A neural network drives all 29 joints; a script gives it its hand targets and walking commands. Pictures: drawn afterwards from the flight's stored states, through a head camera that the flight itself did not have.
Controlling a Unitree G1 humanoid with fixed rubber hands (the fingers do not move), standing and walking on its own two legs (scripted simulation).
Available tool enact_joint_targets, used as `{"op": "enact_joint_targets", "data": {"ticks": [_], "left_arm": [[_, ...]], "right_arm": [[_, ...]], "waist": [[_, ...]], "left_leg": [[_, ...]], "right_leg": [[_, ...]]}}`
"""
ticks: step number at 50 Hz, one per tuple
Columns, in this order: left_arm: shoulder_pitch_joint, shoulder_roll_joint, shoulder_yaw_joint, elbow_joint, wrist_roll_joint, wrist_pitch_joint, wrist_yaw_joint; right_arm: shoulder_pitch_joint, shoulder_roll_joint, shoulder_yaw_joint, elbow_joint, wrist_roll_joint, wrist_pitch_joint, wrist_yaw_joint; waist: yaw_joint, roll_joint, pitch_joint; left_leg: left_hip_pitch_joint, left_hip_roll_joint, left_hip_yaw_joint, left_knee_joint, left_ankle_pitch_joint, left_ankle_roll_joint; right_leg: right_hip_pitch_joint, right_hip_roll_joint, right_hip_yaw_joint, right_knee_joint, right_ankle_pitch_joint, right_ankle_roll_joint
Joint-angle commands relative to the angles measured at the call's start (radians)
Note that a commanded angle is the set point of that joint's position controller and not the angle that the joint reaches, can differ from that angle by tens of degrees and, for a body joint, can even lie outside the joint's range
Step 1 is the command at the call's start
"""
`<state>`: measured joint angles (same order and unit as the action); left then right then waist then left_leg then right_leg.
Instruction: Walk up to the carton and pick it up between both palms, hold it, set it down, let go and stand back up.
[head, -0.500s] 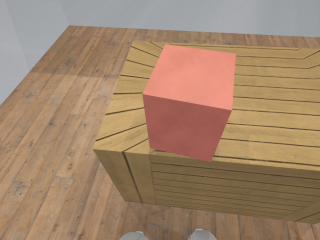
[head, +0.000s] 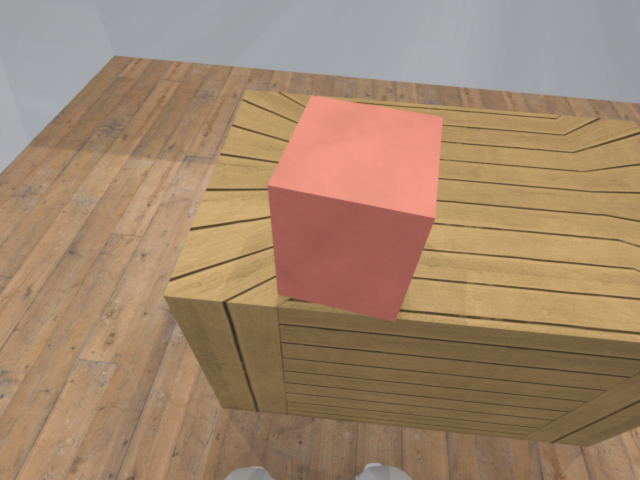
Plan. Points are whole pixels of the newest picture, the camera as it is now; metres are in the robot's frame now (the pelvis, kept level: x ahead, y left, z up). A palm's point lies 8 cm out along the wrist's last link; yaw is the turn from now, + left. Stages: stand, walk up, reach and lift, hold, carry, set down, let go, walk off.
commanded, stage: walk up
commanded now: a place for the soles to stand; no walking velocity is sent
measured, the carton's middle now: (354, 211) +0.51 -0.04 +0.02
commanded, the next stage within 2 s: reach and lift in 2.00 s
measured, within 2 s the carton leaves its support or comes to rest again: neither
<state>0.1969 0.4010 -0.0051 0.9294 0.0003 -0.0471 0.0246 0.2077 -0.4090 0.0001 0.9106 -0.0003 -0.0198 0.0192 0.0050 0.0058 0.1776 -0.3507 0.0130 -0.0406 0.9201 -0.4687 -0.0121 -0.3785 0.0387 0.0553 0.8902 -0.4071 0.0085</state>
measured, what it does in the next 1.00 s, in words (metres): steps on the spot: left foot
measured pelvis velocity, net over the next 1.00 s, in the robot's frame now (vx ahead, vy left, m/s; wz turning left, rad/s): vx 0.04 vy -0.03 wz -0.03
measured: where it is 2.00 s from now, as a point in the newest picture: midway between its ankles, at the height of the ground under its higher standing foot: outside the picture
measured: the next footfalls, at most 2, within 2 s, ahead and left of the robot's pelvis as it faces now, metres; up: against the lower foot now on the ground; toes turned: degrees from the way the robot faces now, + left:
left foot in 0.98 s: +0.14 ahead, +0.09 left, +0.00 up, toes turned -4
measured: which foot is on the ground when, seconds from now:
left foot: down 0.00-0.70, up 0.72-0.96, down 0.98-1.00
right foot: down 0.00-1.00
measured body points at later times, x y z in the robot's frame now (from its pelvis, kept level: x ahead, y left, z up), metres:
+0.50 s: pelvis +0.01 +0.00 +0.00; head +0.04 +0.00 +0.45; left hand +0.09 +0.32 -0.11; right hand +0.08 -0.31 -0.12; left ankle +0.02 +0.13 -0.69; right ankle +0.05 -0.13 -0.69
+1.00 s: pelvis +0.04 -0.03 +0.00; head +0.08 -0.04 +0.45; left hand +0.08 +0.29 -0.11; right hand +0.13 -0.35 -0.12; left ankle +0.10 +0.10 -0.69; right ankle +0.07 -0.15 -0.69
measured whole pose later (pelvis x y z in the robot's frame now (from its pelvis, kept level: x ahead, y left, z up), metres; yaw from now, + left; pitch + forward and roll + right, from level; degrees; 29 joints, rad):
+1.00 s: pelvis +0.04 -0.03 +0.00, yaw -2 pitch -4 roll +0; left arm 0.29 0.40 -0.01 0.93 0.00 -0.05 0.00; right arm 0.21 -0.41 0.00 0.89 0.00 -0.05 -0.01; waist 0.02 0.03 0.15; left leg -0.44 0.00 -0.04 0.89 -0.43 0.03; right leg -0.39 0.05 0.04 0.91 -0.45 -0.03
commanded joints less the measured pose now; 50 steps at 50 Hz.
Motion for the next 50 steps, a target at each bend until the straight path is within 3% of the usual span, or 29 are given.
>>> {"op": "enact_joint_targets", "data": {"ticks": [1, 3, 5, 7, 8, 10, 12, 13, 16, 18, 19, 20, 21, 22, 25, 27, 30, 31, 32, 33, 34, 37, 40, 43, 46, 47, 48, 49, 50], "left_arm": [[-0.006, 0.319, 0.094, -0.027, 0.017, -0.045, 0.006], [-0.05, 0.28, 0.079, -0.035, 0.018, -0.038, 0.006], [-0.066, 0.226, 0.067, -0.039, 0.01, -0.027, 0.004], [-0.045, 0.201, 0.063, -0.028, 0.001, -0.021, 0.008], [-0.02, 0.206, 0.064, -0.024, -0.002, -0.021, 0.009], [0.014, 0.218, 0.067, -0.011, 0.002, -0.03, 0.007], [0.023, 0.244, 0.076, -0.006, 0.007, -0.039, 0.004], [0.053, 0.272, 0.096, -0.034, 0.024, -0.023, -0.016], [0.051, 0.307, 0.107, -0.046, 0.028, -0.008, -0.026], [-0.022, 0.287, 0.101, -0.067, 0.032, 0.0, -0.031], [-0.059, 0.245, 0.09, -0.079, 0.03, 0.006, -0.034], [-0.101, 0.183, 0.077, -0.097, 0.031, 0.01, -0.036], [-0.107, 0.173, 0.076, -0.104, 0.032, 0.008, -0.024], [-0.108, 0.232, 0.088, -0.099, 0.037, 0.007, -0.017], [-0.05, 0.243, 0.102, -0.092, 0.03, -0.003, -0.028], [-0.011, 0.225, 0.107, -0.097, 0.02, -0.01, -0.032], [0.101, 0.205, 0.104, -0.058, 0.018, -0.022, -0.026], [0.163, 0.214, 0.109, -0.03, 0.021, -0.027, -0.024], [0.25, 0.277, 0.127, -0.008, 0.029, -0.033, -0.017], [0.265, 0.353, 0.141, -0.006, 0.018, -0.037, -0.015], [0.223, 0.367, 0.146, -0.023, 0.008, -0.036, -0.017], [0.136, 0.329, 0.134, -0.048, 0.013, -0.03, -0.014], [0.141, 0.301, 0.124, -0.063, 0.017, -0.032, -0.015], [0.106, 0.294, 0.119, -0.093, 0.019, -0.028, -0.013], [0.021, 0.267, 0.098, -0.118, 0.008, -0.019, -0.015], [-0.021, 0.23, 0.084, -0.126, 0.004, -0.014, -0.016], [-0.03, 0.181, 0.074, -0.133, -0.002, -0.014, -0.015], [-0.028, 0.139, 0.069, -0.136, -0.011, -0.013, -0.011], [0.001, 0.146, 0.072, -0.11, -0.01, -0.001, -0.003]], "right_arm": [[-0.067, -0.202, -0.084, -0.053, -0.009, -0.006, -0.023], [-0.034, -0.201, -0.088, -0.038, -0.013, -0.018, -0.021], [-0.024, -0.226, -0.096, -0.032, -0.015, -0.025, -0.022], [-0.053, -0.264, -0.098, -0.04, -0.014, -0.028, -0.024], [-0.086, -0.265, -0.094, -0.049, -0.013, -0.027, -0.023], [-0.129, -0.244, -0.086, -0.057, -0.009, -0.023, -0.022], [-0.142, -0.214, -0.075, -0.064, 0.001, -0.013, -0.023], [-0.082, -0.227, -0.087, -0.07, -0.001, -0.036, -0.029], [-0.032, -0.221, -0.089, -0.064, -0.016, -0.048, -0.028], [0.059, -0.228, -0.099, -0.035, -0.024, -0.061, -0.026], [0.115, -0.24, -0.108, -0.023, -0.027, -0.07, -0.027], [0.169, -0.285, -0.127, -0.012, -0.033, -0.077, -0.029], [0.216, -0.371, -0.149, -0.013, -0.033, -0.08, -0.03], [0.187, -0.392, -0.153, -0.018, -0.03, -0.081, -0.034], [0.107, -0.342, -0.144, -0.038, -0.028, -0.082, -0.042], [0.074, -0.33, -0.139, -0.038, -0.027, -0.074, -0.039], [-0.05, -0.302, -0.122, -0.057, -0.009, -0.054, -0.033], [-0.102, -0.25, -0.103, -0.07, -0.002, -0.049, -0.03], [-0.127, -0.181, -0.082, -0.089, 0.007, -0.049, -0.033], [-0.123, -0.148, -0.069, -0.102, 0.007, -0.044, -0.04], [-0.104, -0.203, -0.079, -0.099, -0.005, -0.033, -0.047], [-0.024, -0.237, -0.089, -0.078, -0.009, -0.037, -0.042], [-0.001, -0.208, -0.087, -0.097, 0.0, -0.05, -0.034], [0.018, -0.214, -0.089, -0.097, -0.005, -0.056, -0.043], [0.079, -0.192, -0.09, -0.065, -0.003, -0.07, -0.047], [0.135, -0.188, -0.094, -0.039, -0.006, -0.076, -0.048], [0.186, -0.219, -0.108, -0.024, -0.015, -0.08, -0.053], [0.178, -0.286, -0.124, -0.03, -0.018, -0.081, -0.06], [0.109, -0.307, -0.12, -0.042, -0.014, -0.078, -0.059]], "waist": [[-0.013, -0.053, -0.157], [-0.037, -0.032, -0.167], [-0.041, 0.025, -0.177], [-0.023, 0.097, -0.187], [0.001, 0.094, -0.179], [0.022, 0.069, -0.2], [0.026, 0.023, -0.221], [0.018, -0.1, -0.235], [0.012, -0.154, -0.139], [-0.037, -0.126, -0.115], [-0.067, -0.066, -0.121], [-0.102, 0.08, -0.112], [-0.122, 0.178, -0.109], [-0.108, 0.086, -0.096], [-0.058, 0.068, -0.108], [-0.043, 0.143, -0.146], [0.038, 0.154, -0.158], [0.077, 0.106, -0.171], [0.112, -0.105, -0.194], [0.102, -0.236, -0.165], [0.075, -0.142, -0.154], [0.034, -0.064, -0.118], [0.033, -0.132, -0.154], [0.022, -0.149, -0.169], [-0.036, -0.129, -0.176], [-0.069, -0.124, -0.198], [-0.094, -0.04, -0.253], [-0.086, 0.076, -0.273], [-0.038, 0.115, -0.237]], "left_leg": [[-0.053, 0.005, -0.014, -0.108, -0.02, 0.048], [0.077, 0.031, -0.042, -0.232, 0.114, 0.065], [0.159, 0.093, -0.187, -0.368, 0.134, 0.118], [0.122, 0.216, -0.353, -0.456, 0.175, 0.205], [0.08, 0.24, -0.366, -0.443, 0.223, 0.229], [0.017, 0.185, -0.276, -0.359, 0.305, 0.185], [-0.055, 0.075, -0.137, -0.252, 0.287, 0.098], [-0.077, 0.029, -0.096, -0.184, 0.063, 0.093], [-0.13, -0.041, 0.03, -0.068, -0.173, 0.076], [0.013, -0.011, -0.005, -0.203, -0.142, 0.095], [0.111, 0.032, -0.106, -0.335, -0.195, 0.117], [0.271, 0.152, -0.376, -0.523, -0.315, 0.169], [0.319, 0.337, -0.679, -0.652, -0.294, 0.232], [0.301, 0.381, -0.739, -0.634, -0.201, 0.282], [0.261, 0.328, -0.565, -0.509, 0.139, 0.273], [0.251, 0.309, -0.475, -0.444, 0.333, 0.261], [0.057, 0.231, -0.279, -0.324, 0.34, 0.188], [-0.061, 0.153, -0.164, -0.201, 0.333, 0.126], [-0.203, 0.021, -0.025, 0.094, 0.292, 0.052], [-0.369, -0.065, 0.044, 0.252, -0.062, 0.021], [-0.405, -0.044, -0.014, 0.271, -0.173, 0.035], [-0.332, 0.014, -0.012, 0.204, -0.139, 0.052], [-0.278, 0.02, 0.009, 0.144, -0.127, 0.052], [-0.235, 0.018, 0.022, 0.031, -0.135, 0.055], [0.011, 0.01, 0.063, -0.2, 0.101, 0.062], [0.162, 0.006, 0.047, -0.316, 0.199, 0.067], [0.287, 0.063, -0.095, -0.38, 0.232, 0.095], [0.298, 0.207, -0.365, -0.48, 0.283, 0.16], [0.268, 0.324, -0.557, -0.529, 0.336, 0.218]], "right_leg": [[0.055, -0.29, 0.513, -0.421, 0.121, -0.242], [-0.032, -0.217, 0.375, -0.345, 0.2, -0.176], [-0.101, -0.102, 0.169, -0.218, 0.212, -0.091], [-0.059, -0.024, 0.005, -0.054, 0.147, -0.042], [-0.02, -0.031, -0.02, -0.063, 0.103, -0.038], [0.081, -0.052, 0.028, -0.154, 0.184, -0.057], [0.163, -0.111, 0.172, -0.265, 0.26, -0.11], [0.171, -0.116, 0.249, -0.282, 0.124, -0.163], [0.066, -0.278, 0.527, -0.452, -0.164, -0.275], [-0.071, -0.235, 0.444, -0.387, -0.163, -0.227], [-0.172, -0.161, 0.324, -0.277, -0.16, -0.169], [-0.367, -0.026, 0.116, -0.055, -0.155, -0.09], [-0.473, 0.032, 0.035, 0.138, -0.175, -0.05], [-0.476, -0.003, 0.084, 0.198, -0.182, -0.04], [-0.336, -0.056, 0.035, 0.14, -0.167, -0.037], [-0.25, -0.054, 0.0, 0.067, -0.185, -0.039], [0.032, -0.029, -0.069, -0.202, 0.05, -0.066], [0.186, -0.023, -0.015, -0.299, 0.102, -0.083], [0.304, -0.143, 0.276, -0.433, 0.129, -0.143], [0.348, -0.318, 0.623, -0.537, 0.19, -0.238], [0.337, -0.369, 0.732, -0.539, 0.167, -0.275], [0.257, -0.334, 0.608, -0.489, 0.272, -0.251], [0.236, -0.296, 0.489, -0.449, 0.418, -0.23], [0.192, -0.315, 0.482, -0.399, 0.45, -0.282], [0.006, -0.254, 0.34, -0.301, 0.485, -0.232], [-0.076, -0.206, 0.245, -0.228, 0.502, -0.176], [-0.147, -0.15, 0.17, -0.09, 0.483, -0.117], [-0.181, -0.033, 0.049, 0.103, 0.325, -0.047], [-0.23, 0.01, 0.008, 0.139, -0.142, -0.024]]}}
